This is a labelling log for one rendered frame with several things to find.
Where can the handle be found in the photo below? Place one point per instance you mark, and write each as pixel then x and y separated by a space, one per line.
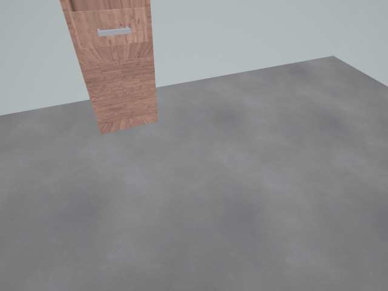
pixel 118 31

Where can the drawer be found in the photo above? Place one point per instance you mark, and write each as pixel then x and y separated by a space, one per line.
pixel 86 24

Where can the cabinet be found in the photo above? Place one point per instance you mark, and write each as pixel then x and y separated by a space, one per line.
pixel 120 79

